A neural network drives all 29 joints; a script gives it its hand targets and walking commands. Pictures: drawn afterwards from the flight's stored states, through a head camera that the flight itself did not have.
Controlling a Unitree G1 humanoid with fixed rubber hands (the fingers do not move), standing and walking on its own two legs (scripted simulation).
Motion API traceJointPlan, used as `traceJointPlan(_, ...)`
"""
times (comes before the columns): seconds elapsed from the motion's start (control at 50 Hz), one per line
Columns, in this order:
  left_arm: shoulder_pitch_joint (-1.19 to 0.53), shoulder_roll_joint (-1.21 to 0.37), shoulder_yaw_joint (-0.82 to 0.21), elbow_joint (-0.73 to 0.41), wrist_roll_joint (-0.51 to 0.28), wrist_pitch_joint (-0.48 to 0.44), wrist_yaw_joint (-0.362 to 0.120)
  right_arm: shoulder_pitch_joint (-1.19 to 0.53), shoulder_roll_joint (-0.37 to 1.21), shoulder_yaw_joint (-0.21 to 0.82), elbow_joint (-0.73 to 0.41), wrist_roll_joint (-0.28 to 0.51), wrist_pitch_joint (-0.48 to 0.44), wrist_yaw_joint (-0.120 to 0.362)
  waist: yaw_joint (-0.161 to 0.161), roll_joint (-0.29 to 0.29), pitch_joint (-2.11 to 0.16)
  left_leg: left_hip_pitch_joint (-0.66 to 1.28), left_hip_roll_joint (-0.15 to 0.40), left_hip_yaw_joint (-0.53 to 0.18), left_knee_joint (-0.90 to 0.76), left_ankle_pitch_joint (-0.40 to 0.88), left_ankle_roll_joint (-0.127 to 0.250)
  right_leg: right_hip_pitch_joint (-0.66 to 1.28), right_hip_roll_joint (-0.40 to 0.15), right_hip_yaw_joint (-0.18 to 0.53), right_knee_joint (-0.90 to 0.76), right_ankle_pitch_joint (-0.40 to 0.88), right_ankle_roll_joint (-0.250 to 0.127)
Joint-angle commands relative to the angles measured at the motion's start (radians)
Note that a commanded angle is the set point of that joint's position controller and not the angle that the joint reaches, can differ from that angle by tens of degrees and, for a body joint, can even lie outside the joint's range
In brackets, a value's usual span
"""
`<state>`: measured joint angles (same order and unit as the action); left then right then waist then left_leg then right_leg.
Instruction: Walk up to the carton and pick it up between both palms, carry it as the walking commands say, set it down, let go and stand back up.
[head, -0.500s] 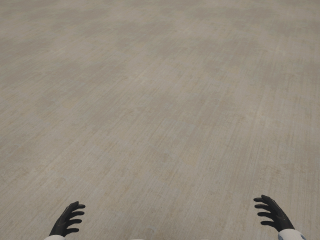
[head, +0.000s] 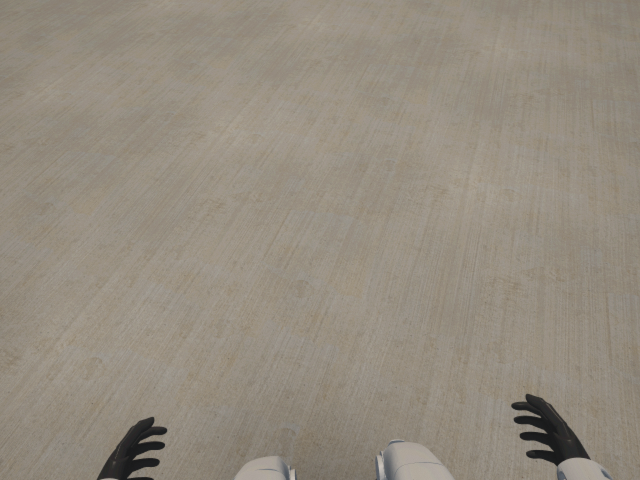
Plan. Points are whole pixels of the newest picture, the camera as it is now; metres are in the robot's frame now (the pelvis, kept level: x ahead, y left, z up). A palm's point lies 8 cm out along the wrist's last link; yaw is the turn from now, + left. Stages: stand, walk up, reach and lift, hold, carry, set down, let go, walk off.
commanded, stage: walk up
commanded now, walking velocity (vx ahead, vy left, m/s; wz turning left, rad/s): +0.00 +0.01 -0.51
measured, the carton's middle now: out of the picture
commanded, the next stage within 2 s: none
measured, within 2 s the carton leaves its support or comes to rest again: neither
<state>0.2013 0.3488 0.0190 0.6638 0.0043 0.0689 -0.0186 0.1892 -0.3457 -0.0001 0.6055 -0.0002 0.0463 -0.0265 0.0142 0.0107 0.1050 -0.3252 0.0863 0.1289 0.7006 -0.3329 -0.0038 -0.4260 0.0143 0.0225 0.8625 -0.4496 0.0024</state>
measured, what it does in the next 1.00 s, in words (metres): walks backwards, turning right: left foot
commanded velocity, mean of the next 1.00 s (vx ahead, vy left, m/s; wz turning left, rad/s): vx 0.12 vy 0.00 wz -0.51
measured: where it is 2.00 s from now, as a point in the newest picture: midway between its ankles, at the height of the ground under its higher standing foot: outside the picture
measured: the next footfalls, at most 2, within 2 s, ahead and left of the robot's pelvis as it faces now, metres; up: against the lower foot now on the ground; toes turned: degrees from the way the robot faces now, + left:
left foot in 0.64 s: -0.04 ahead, +0.15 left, +0.00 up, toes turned -8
right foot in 1.12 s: -0.22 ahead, -0.08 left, +0.00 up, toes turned -31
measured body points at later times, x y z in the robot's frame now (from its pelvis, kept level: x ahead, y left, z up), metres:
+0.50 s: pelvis -0.08 -0.02 +0.01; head -0.04 -0.06 +0.46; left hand +0.08 +0.25 -0.07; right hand +0.06 -0.31 -0.09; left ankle -0.05 +0.14 -0.67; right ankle +0.01 -0.13 -0.72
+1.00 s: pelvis -0.17 +0.04 +0.02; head -0.14 +0.05 +0.47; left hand +0.08 +0.23 -0.09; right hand -0.18 -0.27 -0.05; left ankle -0.08 +0.15 -0.72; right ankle -0.26 -0.11 -0.64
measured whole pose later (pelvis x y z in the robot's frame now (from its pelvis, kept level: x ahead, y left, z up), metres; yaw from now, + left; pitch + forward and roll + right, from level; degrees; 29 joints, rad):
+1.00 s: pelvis -0.17 +0.04 +0.02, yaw -26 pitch -2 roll -4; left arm 0.21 0.34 0.08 0.66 0.00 0.06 -0.07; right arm 0.26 -0.34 0.00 0.61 0.00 0.01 0.00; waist -0.01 0.02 0.08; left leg -0.23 0.26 0.22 0.53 -0.25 -0.04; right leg -0.39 0.03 0.05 1.01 -0.37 0.05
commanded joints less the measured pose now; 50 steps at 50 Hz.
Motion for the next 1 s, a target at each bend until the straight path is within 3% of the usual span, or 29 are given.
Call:
traceJointPlan(0.0, 0.03, 0.069, 0.07, -0.024, 0.007, -0.011, -0.025, -0.041, -0.15, -0.091, -0.005, -0.027, 0.006, 0.005, 0.044, 0.101, -0.072, -0.002, 0.195, -0.036, -0.16, 0.367, 0.006, 0.154, -0.036, -0.103, -0.198, 0.125, 0.032)
traceJointPlan(0.02, 0.073, 0.106, 0.086, -0.048, 0.017, -0.017, -0.02, -0.067, -0.101, -0.084, -0.079, -0.017, 0.005, 0.003, 0.052, 0.096, -0.184, -0.052, 0.158, 0.051, -0.057, 0.256, -0.023, 0.214, -0.068, -0.06, -0.208, 0.245, 0.037)
traceJointPlan(0.04, 0.103, 0.171, 0.099, -0.046, 0.021, -0.015, -0.017, -0.077, -0.065, -0.077, -0.1, -0.011, 0.011, 0.002, 0.067, -0.111, -0.174, -0.153, 0.051, 0.116, 0.147, -0.017, -0.054, 0.241, -0.197, 0.15, -0.333, 0.398, -0.04)
traceJointPlan(0.06, 0.15, 0.228, 0.102, -0.048, 0.028, -0.011, -0.012, -0.14, -0.044, -0.058, -0.127, -0.005, 0.025, 0.007, 0.107, -0.29, -0.116, -0.314, -0.042, 0.021, 0.357, -0.377, -0.083, 0.197, -0.343, 0.484, -0.511, 0.491, -0.144)
traceJointPlan(0.08, 0.143, 0.224, 0.099, -0.039, 0.025, -0.014, -0.008, -0.177, -0.053, -0.068, -0.131, -0.004, 0.033, 0.008, 0.094, -0.231, -0.099, -0.313, -0.038, -0.086, 0.444, -0.399, -0.082, 0.161, -0.344, 0.529, -0.541, 0.47, -0.182)
traceJointPlan(0.12, 0.107, 0.174, 0.095, -0.053, 0.023, -0.019, 0.001, -0.144, -0.06, -0.072, -0.1, -0.006, 0.03, 0.013, 0.067, -0.207, -0.091, -0.29, -0.017, -0.126, 0.457, -0.296, -0.086, 0.139, -0.287, 0.468, -0.548, 0.407, -0.165)
traceJointPlan(0.16, 0.065, 0.141, 0.091, -0.056, 0.023, -0.026, 0.014, -0.077, -0.06, -0.072, -0.061, -0.006, 0.035, 0.019, 0.036, -0.195, -0.116, -0.25, -0.028, -0.119, 0.431, -0.184, -0.085, 0.177, -0.221, 0.404, -0.529, 0.399, -0.12)
traceJointPlan(0.2, 0.074, 0.127, 0.087, -0.047, 0.021, -0.027, 0.02, -0.054, -0.06, -0.075, -0.054, -0.012, 0.028, 0.022, 0.032, -0.18, -0.138, -0.25, -0.04, -0.123, 0.401, -0.134, -0.08, 0.228, -0.2, 0.384, -0.52, 0.413, -0.102)
traceJointPlan(0.24, 0.122, 0.137, 0.096, -0.046, 0.025, -0.03, 0.021, -0.099, -0.057, -0.067, -0.058, -0.004, 0.029, 0.027, 0.054, -0.173, -0.153, -0.257, -0.043, -0.127, 0.321, -0.135, -0.072, 0.283, -0.205, 0.421, -0.509, 0.463, -0.111)
traceJointPlan(0.26, 0.137, 0.143, 0.099, -0.045, 0.025, -0.028, 0.021, -0.111, -0.064, -0.069, -0.061, -0.002, 0.031, 0.027, 0.06, -0.185, -0.138, -0.249, -0.043, -0.129, 0.299, -0.13, -0.073, 0.279, -0.202, 0.433, -0.523, 0.421, -0.109)
traceJointPlan(0.28, 0.124, 0.154, 0.094, -0.028, 0.027, -0.038, 0.019, -0.141, -0.079, -0.078, -0.052, 0.003, 0.026, 0.012, 0.066, -0.159, -0.166, -0.207, -0.034, -0.12, 0.262, -0.139, -0.064, 0.31, -0.202, 0.456, -0.5, 0.565, -0.125)
traceJointPlan(0.32, 0.162, 0.168, 0.094, -0.005, 0.027, -0.04, 0.017, -0.141, -0.073, -0.079, -0.051, 0.007, 0.023, 0.009, 0.082, -0.198, -0.214, -0.184, -0.051, -0.112, 0.218, -0.172, -0.064, 0.366, -0.212, 0.485, -0.478, 0.669, -0.138)
traceJointPlan(0.4, 0.136, 0.172, 0.103, -0.027, 0.028, -0.026, 0.014, -0.119, -0.073, -0.083, -0.046, 0.001, 0.03, 0.01, 0.075, -0.232, -0.181, -0.147, -0.059, -0.091, 0.17, -0.177, -0.069, 0.29, -0.197, 0.514, -0.53, 0.433, -0.141)
traceJointPlan(0.46, 0.079, 0.177, 0.109, -0.058, 0.031, -0.009, 0.007, -0.063, -0.076, -0.085, -0.027, -0.004, 0.041, 0.017, 0.036, -0.231, -0.142, -0.005, -0.072, -0.06, 0.125, -0.164, -0.059, 0.094, -0.163, 0.532, -0.64, 0.034, -0.113)
traceJointPlan(0.52, -0.014, 0.179, 0.114, -0.08, 0.025, 0.002, -0.002, 0.034, -0.067, -0.084, -0.004, -0.008, 0.044, 0.025, -0.023, -0.268, -0.1, 0.175, -0.089, -0.035, -0.006, -0.168, -0.048, -0.086, -0.104, 0.487, -0.696, -0.177, -0.06)
traceJointPlan(0.56, -0.059, 0.157, 0.108, -0.091, 0.03, -0.001, 0.002, 0.171, -0.084, -0.09, 0.031, -0.016, 0.036, 0.015, -0.094, -0.257, -0.108, 0.376, -0.064, -0.021, -0.207, -0.064, -0.026, -0.221, -0.028, 0.384, -0.637, -0.264, 0.03)
traceJointPlan(0.58, -0.097, 0.114, 0.098, -0.112, 0.032, -0.004, 0.003, 0.249, -0.133, -0.1, 0.049, -0.027, 0.026, 0.012, -0.14, -0.107, -0.115, 0.46, 0.053, -0.136, -0.397, -0.151, 0.011, -0.307, 0.064, 0.26, -0.489, -0.256, 0.089)
traceJointPlan(0.6, -0.122, 0.044, 0.095, -0.138, 0.025, -0.012, 0.001, 0.239, -0.244, -0.123, 0.031, -0.038, 0.014, 0.006, -0.149, 0.317, -0.128, 0.298, 0.427, -0.516, -0.545, -0.395, 0.099, -0.334, 0.134, 0.063, 0.086, -0.168, 0.089)
traceJointPlan(0.62, -0.125, 0.042, 0.104, -0.156, 0.029, -0.013, -0.005, 0.054, -0.222, -0.1, -0.027, -0.03, 0.015, -0.002, -0.077, 0.255, -0.03, 0.059, 0.474, -0.464, -0.553, -0.371, 0.106, -0.354, 0.058, 0.043, 0.326, -0.141, 0.101)
traceJointPlan(0.64, -0.076, 0.056, 0.116, -0.136, 0.031, -0.012, -0.013, -0.056, -0.192, -0.097, -0.038, -0.031, 0.015, -0.003, -0.033, 0.214, -0.011, -0.029, 0.443, -0.397, -0.558, -0.366, 0.113, -0.317, 0.055, 0.046, 0.43, -0.109, 0.101)
traceJointPlan(0.66, -0.038, 0.057, 0.12, -0.108, 0.022, -0.001, -0.019, -0.121, -0.155, -0.09, -0.027, -0.022, 0.008, -0.004, 0.006, 0.181, 0.015, -0.063, 0.377, -0.267, -0.541, -0.303, 0.08, -0.245, 0.039, 0.068, 0.468, -0.013, 0.085)
traceJointPlan(0.7, 0.035, 0.067, 0.114, -0.066, 0.012, -0.001, -0.036, -0.114, -0.086, -0.07, -0.017, -0.022, -0.007, -0.006, 0.021, 0.108, 0.001, -0.014, 0.284, -0.089, -0.467, -0.131, 0.036, -0.2, 0.029, 0.015, 0.502, 0.077, 0.08)
traceJointPlan(0.72, 0.036, 0.055, 0.107, -0.057, 0.015, -0.006, -0.04, -0.063, -0.082, -0.068, 0.006, -0.023, -0.018, 0.0, 0.009, 0.085, -0.046, 0.032, 0.28, -0.069, -0.445, -0.164, 0.031, -0.193, 0.025, -0.017, 0.494, 0.061, 0.076)
traceJointPlan(0.74, 0.015, 0.074, 0.105, -0.058, 0.012, -0.006, -0.055, 0.004, -0.123, -0.093, 0.02, -0.046, -0.032, 0.01, -0.006, 0.179, -0.095, 0.085, 0.304, -0.13, -0.495, -0.395, 0.002, -0.197, 0.032, -0.038, 0.498, 0.063, 0.062)
traceJointPlan(0.76, -0.045, 0.069, 0.105, -0.067, 0.014, -0.005, -0.06, 0.004, -0.13, -0.099, 0.016, -0.042, -0.034, 0.014, -0.017, 0.207, -0.053, 0.108, 0.317, -0.146, -0.508, -0.444, 0.002, -0.243, 0.025, -0.051, 0.48, 0.08, 0.065)
traceJointPlan(0.86, -0.076, 0.049, 0.085, -0.051, 0.006, -0.027, -0.059, 0.127, -0.131, -0.113, 0.049, -0.036, -0.056, 0.021, -0.07, 0.271, -0.018, 0.222, 0.292, -0.108, -0.498, -0.292, 0.003, -0.177, -0.015, -0.07, 0.151, 0.109, 0.079)
traceJointPlan(0.88, -0.074, 0.053, 0.084, -0.042, 0.005, -0.031, -0.062, 0.115, -0.139, -0.121, 0.041, -0.038, -0.056, 0.026, -0.068, 0.304, -0.034, 0.21, 0.297, -0.102, -0.5, -0.327, 0.01, -0.132, -0.016, -0.074, 0.09, 0.093, 0.072)
traceJointPlan(0.96, -0.061, 0.041, 0.079, -0.02, 0.005, -0.049, -0.06, 0.049, -0.149, -0.136, 0.034, -0.042, -0.052, 0.036, -0.057, 0.298, -0.05, 0.193, 0.285, -0.02, -0.44, -0.269, 0.031, 0.018, -0.02, -0.115, -0.137, 0.031, 0.067)
traceJointPlan(0.98, -0.036, 0.051, 0.099, 0.035, 0.025, -0.059, -0.056, 0.045, -0.166, -0.164, 0.075, -0.061, -0.051, 0.04, -0.053, 0.286, -0.062, 0.178, 0.273, -0.002, -0.415, -0.267, 0.039, 0.068, -0.013, -0.141, -0.2, 0.025, 0.065)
